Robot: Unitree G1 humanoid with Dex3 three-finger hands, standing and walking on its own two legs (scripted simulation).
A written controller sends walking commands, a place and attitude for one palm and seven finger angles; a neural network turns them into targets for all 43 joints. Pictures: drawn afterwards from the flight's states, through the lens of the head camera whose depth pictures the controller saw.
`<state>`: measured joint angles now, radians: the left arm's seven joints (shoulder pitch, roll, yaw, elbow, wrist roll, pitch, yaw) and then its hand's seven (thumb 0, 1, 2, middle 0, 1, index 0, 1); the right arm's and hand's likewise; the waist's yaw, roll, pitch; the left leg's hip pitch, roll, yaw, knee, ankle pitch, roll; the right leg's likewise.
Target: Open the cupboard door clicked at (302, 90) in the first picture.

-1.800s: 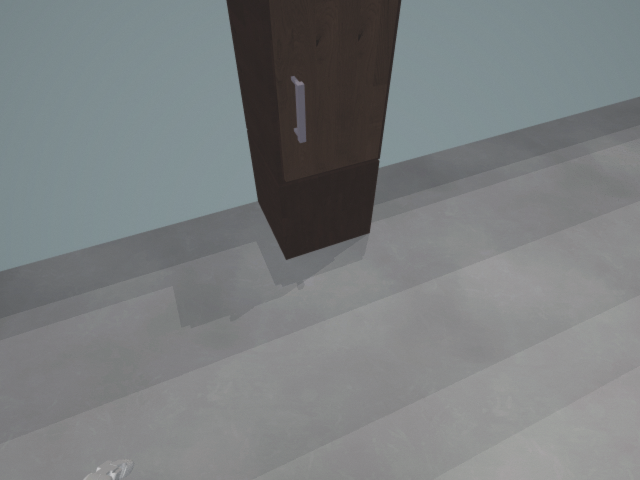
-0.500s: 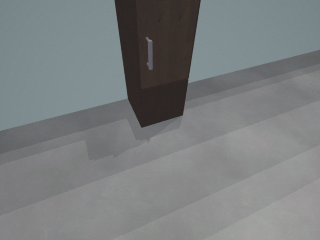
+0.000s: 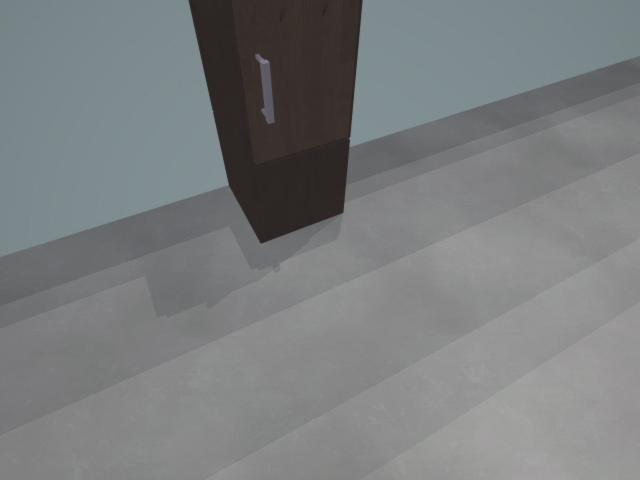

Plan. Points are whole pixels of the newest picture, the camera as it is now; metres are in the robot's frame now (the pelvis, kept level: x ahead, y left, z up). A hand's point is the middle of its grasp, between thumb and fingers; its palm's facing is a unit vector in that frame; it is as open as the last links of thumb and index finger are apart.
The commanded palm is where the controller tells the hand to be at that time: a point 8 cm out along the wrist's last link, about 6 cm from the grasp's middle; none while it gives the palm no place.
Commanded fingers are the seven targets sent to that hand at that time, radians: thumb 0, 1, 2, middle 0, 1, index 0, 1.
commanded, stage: walk to a spot facing it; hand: left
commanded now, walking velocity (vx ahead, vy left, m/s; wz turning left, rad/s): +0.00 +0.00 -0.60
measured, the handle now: (264, 89) +1.06 +0.24 -0.08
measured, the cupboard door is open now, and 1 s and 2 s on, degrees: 0 0 0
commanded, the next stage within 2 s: none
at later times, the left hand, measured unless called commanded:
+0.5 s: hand out of the picture +0.06 +0.17 -0.15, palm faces -0.16 -0.96 -0.22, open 7.4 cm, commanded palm none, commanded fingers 0.00 0.90 0.90 -0.20 -0.30 -0.20 -0.30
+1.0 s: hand (255, 394) +0.27 +0.13 -0.17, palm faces -0.53 -0.83 -0.14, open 7.4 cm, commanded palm none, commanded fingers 0.00 0.90 0.90 -0.20 -0.30 -0.20 -0.30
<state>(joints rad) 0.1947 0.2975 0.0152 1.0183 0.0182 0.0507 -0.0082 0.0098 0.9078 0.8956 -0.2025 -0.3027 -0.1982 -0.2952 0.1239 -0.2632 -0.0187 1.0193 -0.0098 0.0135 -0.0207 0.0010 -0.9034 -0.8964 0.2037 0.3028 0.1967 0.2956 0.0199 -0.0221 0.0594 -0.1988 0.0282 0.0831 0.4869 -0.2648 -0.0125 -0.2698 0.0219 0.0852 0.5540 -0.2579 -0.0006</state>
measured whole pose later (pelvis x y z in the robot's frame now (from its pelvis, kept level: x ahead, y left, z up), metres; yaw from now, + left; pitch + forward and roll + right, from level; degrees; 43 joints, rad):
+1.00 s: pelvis +0.10 +0.00 +0.00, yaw -34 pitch +0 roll -2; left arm 0.21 0.25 0.10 0.95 0.04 0.06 -0.06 0.01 0.91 0.90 -0.20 -0.30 -0.19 -0.29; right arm 0.49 -0.12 -0.01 1.04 -0.01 -0.07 -0.04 0.00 -0.90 -0.90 0.20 0.30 0.20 0.30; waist -0.01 -0.05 0.03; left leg 0.06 0.05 0.25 0.32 -0.38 0.02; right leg -0.72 -0.07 -0.03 1.16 -0.12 0.03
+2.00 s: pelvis +0.44 -0.28 +0.01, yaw -58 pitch -1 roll +0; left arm 0.27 0.19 0.10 1.01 0.04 0.03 -0.04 0.01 0.91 0.90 -0.20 -0.30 -0.19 -0.29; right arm 0.34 -0.16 -0.06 1.05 -0.02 -0.08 -0.03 -0.02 -0.94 -0.90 0.20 0.30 0.20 0.30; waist 0.02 -0.05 0.04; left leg -0.04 0.09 0.32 0.38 -0.31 0.01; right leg -0.65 -0.13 -0.06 1.10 -0.15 0.02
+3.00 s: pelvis +0.50 -0.45 +0.00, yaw -43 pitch +1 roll -1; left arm 0.17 0.25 0.10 0.94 0.01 0.06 0.02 0.01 0.91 0.90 -0.20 -0.30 -0.19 -0.29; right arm 0.23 -0.18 -0.06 0.94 -0.02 0.02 0.00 0.00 -0.90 -0.90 0.21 0.30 0.20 0.30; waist -0.02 0.00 0.06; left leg -0.31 0.00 0.01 0.47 -0.18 0.03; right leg -0.44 -0.08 -0.01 0.95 -0.42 0.10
